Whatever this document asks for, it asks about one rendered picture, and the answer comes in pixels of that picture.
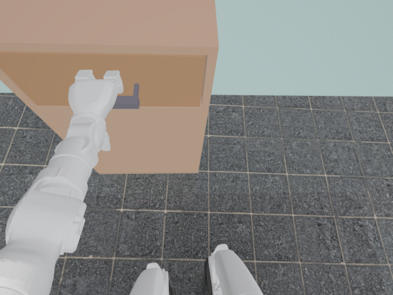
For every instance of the robot left hand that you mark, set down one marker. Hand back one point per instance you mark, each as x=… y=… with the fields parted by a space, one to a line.
x=96 y=96

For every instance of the cabinet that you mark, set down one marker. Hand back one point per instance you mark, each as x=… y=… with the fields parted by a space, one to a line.
x=148 y=140

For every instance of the left robot forearm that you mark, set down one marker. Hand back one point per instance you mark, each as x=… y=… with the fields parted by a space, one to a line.
x=71 y=165

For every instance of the handle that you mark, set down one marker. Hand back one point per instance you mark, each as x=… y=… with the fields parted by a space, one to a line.
x=128 y=102

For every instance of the drawer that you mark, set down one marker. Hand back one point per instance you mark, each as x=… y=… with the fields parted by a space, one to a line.
x=164 y=80

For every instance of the robot left upper arm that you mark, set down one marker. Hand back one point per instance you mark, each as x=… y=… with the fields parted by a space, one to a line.
x=47 y=226

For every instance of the right robot thigh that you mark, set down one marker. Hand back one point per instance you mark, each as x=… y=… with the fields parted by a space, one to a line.
x=228 y=270

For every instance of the robot right shin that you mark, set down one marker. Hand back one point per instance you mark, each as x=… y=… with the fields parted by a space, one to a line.
x=216 y=290

